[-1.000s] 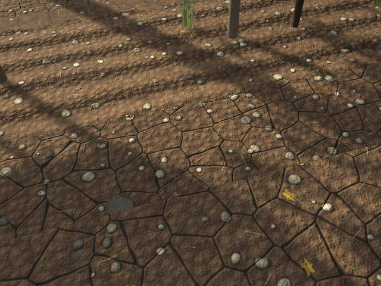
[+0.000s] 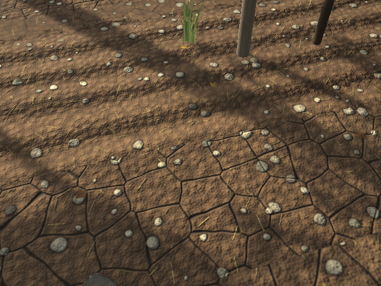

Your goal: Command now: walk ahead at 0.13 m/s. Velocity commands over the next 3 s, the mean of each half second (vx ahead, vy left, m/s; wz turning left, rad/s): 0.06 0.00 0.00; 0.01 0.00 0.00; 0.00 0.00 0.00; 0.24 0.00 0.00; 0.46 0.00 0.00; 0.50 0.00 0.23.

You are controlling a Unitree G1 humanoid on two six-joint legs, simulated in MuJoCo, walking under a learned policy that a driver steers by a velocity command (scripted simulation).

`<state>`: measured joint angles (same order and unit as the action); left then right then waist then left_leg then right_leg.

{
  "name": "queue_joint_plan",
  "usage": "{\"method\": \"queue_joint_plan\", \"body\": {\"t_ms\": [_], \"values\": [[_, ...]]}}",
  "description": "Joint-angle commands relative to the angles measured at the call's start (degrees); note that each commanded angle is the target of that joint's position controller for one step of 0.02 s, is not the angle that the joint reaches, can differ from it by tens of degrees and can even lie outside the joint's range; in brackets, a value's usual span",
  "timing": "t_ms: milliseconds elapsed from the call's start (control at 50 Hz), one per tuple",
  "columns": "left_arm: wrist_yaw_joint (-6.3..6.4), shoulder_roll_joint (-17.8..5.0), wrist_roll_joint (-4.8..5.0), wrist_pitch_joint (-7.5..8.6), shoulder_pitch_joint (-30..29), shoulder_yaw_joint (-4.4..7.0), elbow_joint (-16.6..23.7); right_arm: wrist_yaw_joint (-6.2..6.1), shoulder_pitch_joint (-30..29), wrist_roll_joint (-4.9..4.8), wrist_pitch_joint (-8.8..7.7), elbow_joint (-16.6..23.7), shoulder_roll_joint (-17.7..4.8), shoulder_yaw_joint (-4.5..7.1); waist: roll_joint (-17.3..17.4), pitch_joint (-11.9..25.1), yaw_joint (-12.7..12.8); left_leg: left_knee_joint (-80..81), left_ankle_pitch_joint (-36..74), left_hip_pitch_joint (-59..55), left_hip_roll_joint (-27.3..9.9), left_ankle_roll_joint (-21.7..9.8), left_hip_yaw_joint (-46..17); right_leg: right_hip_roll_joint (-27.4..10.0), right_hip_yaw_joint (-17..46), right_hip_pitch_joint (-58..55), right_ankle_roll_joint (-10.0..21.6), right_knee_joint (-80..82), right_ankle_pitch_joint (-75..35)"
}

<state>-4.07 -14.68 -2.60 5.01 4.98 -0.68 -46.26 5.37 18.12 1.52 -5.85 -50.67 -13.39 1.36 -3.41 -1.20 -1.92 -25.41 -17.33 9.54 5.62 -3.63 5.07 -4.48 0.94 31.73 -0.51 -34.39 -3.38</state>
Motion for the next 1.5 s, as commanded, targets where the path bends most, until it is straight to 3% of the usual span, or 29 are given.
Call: {"method": "queue_joint_plan", "body": {"t_ms": [20,40,60,80,100,140,180,240,420,640,1500], "values": [[1.09,-10.1,1.76,1.51,4.4,3.10,0.8,0.54,-1.8,-1.93,-0.30,4.8,-6.6,2.28,-1.6,8.2,3.0,-3.6,33.2,2.9,-9.7,-2.2,-5.8,-2.9,2.3,-19.6,6.9,6.6,-27.0],[0.36,-9.6,3.41,1.83,-2.0,2.09,2.9,-0.11,10.8,-1.91,-0.13,2.6,-3.6,1.79,-4.0,15.2,-4.2,-3.6,20.2,1.6,-7.6,2.9,-5.3,-9.1,9.0,-26.7,14.0,5.6,-32.2],[-0.49,-6.2,3.60,1.53,-4.5,1.18,3.4,-0.97,12.0,-2.04,0.18,1.7,-4.7,1.88,-2.4,15.4,-3.8,-3.2,12.9,1.9,-6.9,5.2,-4.7,-9.3,9.8,-26.9,14.3,4.2,-25.4],[-1.05,-6.6,3.28,0.84,-4.0,1.45,2.1,-1.45,7.5,-1.55,0.88,3.0,-7.6,2.91,-1.8,11.7,-2.2,-2.3,10.3,2.2,-6.3,5.0,-3.9,-7.0,8.4,-22.3,11.4,5.0,-16.0],[-1.25,-7.7,3.02,0.44,-4.1,1.93,1.8,-1.56,4.5,-1.47,1.19,3.9,-8.9,3.47,-0.7,10.0,-1.5,-1.9,9.0,3.0,-6.6,4.1,-4.2,-5.7,7.4,-21.0,9.1,5.1,-10.4],[-1.12,-8.2,2.49,-0.29,-4.0,2.41,1.4,-1.21,2.0,-1.69,1.43,4.3,-7.7,3.29,0.7,8.2,0.0,0.2,5.5,5.3,-7.0,2.8,-4.8,-4.2,5.7,-21.2,7.3,4.8,-4.2],[-0.87,-8.2,2.19,0.02,-4.3,2.63,1.2,-1.03,0.3,-1.65,1.25,4.4,-6.7,3.24,1.5,8.9,0.7,0.4,9.5,4.9,-7.2,2.4,-5.0,-3.1,4.4,-22.9,7.7,3.4,-6.9],[-0.73,-8.0,2.36,0.11,-6.1,2.81,0.9,-1.08,-1.7,-1.41,1.01,4.8,-8.2,3.91,1.7,9.6,0.7,-1.0,13.7,3.7,-7.7,2.6,-4.8,-2.2,3.2,-23.5,7.4,1.9,-11.4],[-0.15,-8.7,2.41,-0.23,-7.5,3.83,-1.6,-0.66,-2.6,-1.09,1.80,3.4,-9.3,4.36,2.6,5.5,0.9,0.6,4.2,5.2,-8.4,2.7,-4.9,-0.5,2.3,-23.4,6.0,4.1,-0.9],[0.54,-8.8,2.31,-0.25,-7.7,4.52,-5.4,-0.49,-2.7,-0.87,2.02,1.6,-9.9,4.42,3.6,2.7,1.4,2.6,2.0,4.5,-9.4,1.4,-5.4,1.1,1.2,-24.2,5.8,6.5,3.1],[0.41,-9.1,1.92,-0.06,-7.1,4.20,-14.9,-0.93,2.7,-1.02,2.22,-6.2,-10.0,1.99,4.2,1.0,2.4,1.8,2.5,7.0,-9.3,1.7,-4.7,2.3,0.1,-25.2,5.2,4.5,2.7]]}}
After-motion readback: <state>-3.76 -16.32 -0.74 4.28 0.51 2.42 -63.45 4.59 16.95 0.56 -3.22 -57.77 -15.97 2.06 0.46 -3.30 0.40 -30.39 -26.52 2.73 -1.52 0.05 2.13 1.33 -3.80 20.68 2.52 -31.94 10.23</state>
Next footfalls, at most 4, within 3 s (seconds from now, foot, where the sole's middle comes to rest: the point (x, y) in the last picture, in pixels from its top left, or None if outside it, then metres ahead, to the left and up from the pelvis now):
2.20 left None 0.36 0.08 -0.77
2.74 right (240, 241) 0.71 -0.20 -0.95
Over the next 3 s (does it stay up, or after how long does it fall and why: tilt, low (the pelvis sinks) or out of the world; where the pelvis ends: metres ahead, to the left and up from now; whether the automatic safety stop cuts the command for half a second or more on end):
stays up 0.71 -0.09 -0.18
